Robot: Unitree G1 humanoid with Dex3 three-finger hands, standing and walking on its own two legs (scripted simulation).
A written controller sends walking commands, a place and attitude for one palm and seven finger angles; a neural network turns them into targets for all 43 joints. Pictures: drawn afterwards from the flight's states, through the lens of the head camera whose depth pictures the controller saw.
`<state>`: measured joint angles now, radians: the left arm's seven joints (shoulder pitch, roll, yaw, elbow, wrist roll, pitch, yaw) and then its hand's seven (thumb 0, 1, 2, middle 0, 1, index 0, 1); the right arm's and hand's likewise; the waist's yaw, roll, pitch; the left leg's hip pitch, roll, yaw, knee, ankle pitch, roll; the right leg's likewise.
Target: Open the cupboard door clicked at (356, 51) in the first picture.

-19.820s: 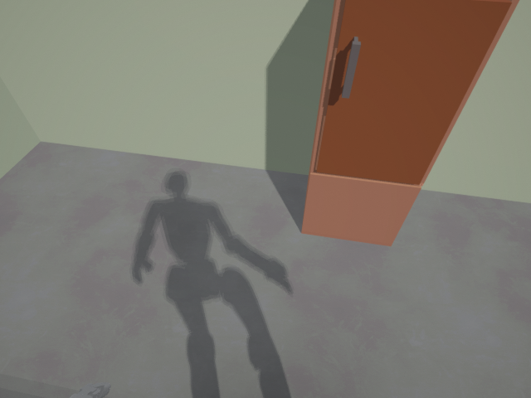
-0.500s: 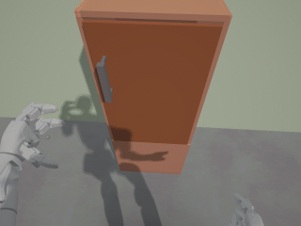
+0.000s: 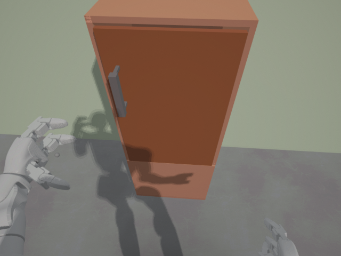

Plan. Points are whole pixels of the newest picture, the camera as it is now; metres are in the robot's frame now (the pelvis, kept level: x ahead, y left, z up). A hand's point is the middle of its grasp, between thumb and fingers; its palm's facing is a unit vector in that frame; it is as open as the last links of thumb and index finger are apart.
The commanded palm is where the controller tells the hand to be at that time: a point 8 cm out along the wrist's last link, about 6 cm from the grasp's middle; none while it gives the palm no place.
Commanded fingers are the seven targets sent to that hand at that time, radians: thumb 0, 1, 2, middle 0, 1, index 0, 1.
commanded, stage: move the hooked fingers beside the handle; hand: left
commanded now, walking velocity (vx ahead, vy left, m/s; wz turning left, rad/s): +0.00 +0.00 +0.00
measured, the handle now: (119, 92) +0.53 +0.19 +0.09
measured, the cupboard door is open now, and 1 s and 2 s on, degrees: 0 0 0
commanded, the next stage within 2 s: none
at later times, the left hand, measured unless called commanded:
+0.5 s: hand (73, 129) +0.37 +0.26 +0.11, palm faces +0.01 -1.00 +0.00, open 13.9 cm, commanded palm +0.34 +0.31 +0.11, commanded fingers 0.00 -0.50 0.30 -0.30 -1.20 -0.30 -1.20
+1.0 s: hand (88, 114) +0.42 +0.25 +0.10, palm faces -0.01 -1.00 +0.01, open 14.0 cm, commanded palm +0.40 +0.30 +0.10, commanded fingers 0.00 -0.50 0.30 -0.30 -1.20 -0.30 -1.20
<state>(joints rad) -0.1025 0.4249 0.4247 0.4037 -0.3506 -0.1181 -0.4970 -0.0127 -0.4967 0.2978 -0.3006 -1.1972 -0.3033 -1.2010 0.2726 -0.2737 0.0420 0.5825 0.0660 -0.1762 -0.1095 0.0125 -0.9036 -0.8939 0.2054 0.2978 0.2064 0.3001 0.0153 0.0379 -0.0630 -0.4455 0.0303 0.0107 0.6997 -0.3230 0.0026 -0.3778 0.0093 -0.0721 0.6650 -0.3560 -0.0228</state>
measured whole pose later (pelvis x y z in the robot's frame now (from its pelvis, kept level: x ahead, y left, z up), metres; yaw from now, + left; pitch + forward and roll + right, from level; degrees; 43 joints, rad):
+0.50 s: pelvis +0.00 +0.01 +0.00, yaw -1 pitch +6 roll -1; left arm -0.38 0.46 0.42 0.68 -0.29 -0.17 -0.45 -0.01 -0.50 0.30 -0.30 -1.20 -0.30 -1.20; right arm 0.34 -0.28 0.04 0.61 0.06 -0.11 -0.09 0.01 -0.90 -0.89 0.21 0.30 0.21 0.30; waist -0.03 0.03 -0.06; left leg -0.50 0.03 0.03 0.72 -0.33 0.02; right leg -0.44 0.01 -0.05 0.68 -0.35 -0.01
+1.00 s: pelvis -0.01 +0.02 -0.01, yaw -1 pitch +10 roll -2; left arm -0.65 0.48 0.37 0.93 -0.21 -0.23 -0.39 -0.01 -0.50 0.30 -0.30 -1.20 -0.30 -1.20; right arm 0.33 -0.27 0.04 0.62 0.05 -0.06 -0.08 0.01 -0.90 -0.89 0.21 0.30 0.21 0.30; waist -0.06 0.01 -0.06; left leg -0.61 0.02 0.03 0.78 -0.34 0.03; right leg -0.54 0.00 -0.06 0.73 -0.36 0.00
